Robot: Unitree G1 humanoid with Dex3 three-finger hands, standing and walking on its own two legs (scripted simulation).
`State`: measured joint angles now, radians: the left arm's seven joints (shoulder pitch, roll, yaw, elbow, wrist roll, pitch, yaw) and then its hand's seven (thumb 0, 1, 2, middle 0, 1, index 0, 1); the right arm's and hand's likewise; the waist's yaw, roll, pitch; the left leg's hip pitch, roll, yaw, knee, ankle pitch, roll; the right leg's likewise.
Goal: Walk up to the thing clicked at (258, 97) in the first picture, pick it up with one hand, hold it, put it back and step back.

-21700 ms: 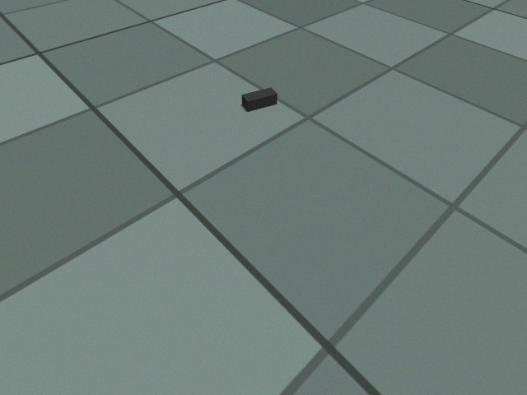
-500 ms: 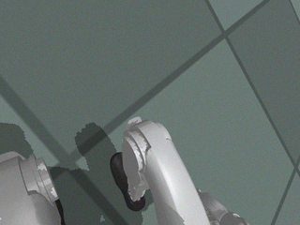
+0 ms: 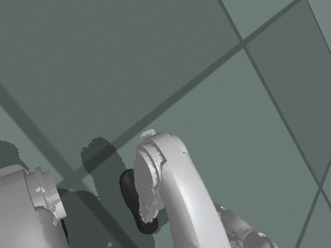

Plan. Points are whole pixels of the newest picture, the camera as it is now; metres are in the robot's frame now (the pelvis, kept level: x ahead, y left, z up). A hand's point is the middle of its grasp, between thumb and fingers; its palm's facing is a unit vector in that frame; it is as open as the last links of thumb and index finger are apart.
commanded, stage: close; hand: left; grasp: from above
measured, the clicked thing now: out of the picture +0.44 +0.37 -0.26
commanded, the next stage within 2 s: settle in 0.90 s
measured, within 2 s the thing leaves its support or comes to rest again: leaves its support in 1.38 s
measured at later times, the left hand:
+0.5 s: hand out of the picture +0.43 +0.36 -0.24, palm faces -0.44 -0.17 -0.88, open 12.0 cm
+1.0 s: hand out of the picture +0.43 +0.36 -0.23, palm faces -0.43 -0.16 -0.89, open 11.7 cm
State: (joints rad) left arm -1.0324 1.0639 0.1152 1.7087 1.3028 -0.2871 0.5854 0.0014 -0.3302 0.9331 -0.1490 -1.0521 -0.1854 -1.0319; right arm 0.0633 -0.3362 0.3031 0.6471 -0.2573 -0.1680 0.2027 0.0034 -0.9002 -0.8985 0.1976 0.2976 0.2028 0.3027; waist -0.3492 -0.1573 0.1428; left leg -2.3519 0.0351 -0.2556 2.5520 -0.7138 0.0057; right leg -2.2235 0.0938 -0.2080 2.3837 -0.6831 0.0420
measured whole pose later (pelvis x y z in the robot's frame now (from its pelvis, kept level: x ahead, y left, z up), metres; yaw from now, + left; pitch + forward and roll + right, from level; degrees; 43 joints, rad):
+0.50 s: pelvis +0.00 +0.00 +0.00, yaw +0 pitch +27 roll -14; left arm -1.03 1.07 0.12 1.70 1.28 -0.28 0.56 0.00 -0.25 0.87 -0.24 -1.01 -0.32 -0.98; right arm 0.07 -0.33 0.32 0.64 -0.26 -0.17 0.21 0.00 -0.90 -0.90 0.20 0.30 0.20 0.30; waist -0.35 -0.15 0.15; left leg -2.35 0.04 -0.25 2.55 -0.71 0.01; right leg -2.23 0.09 -0.21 2.38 -0.68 0.04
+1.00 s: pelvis +0.00 +0.00 +0.00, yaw +0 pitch +27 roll -14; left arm -1.04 1.07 0.10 1.71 1.27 -0.28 0.57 0.00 -0.27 0.83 -0.35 -1.00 -0.42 -0.92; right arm 0.06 -0.34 0.34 0.63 -0.26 -0.17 0.20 0.00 -0.90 -0.90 0.20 0.30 0.20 0.30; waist -0.35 -0.15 0.15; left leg -2.35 0.04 -0.26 2.55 -0.71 0.01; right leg -2.22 0.10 -0.21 2.38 -0.67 0.04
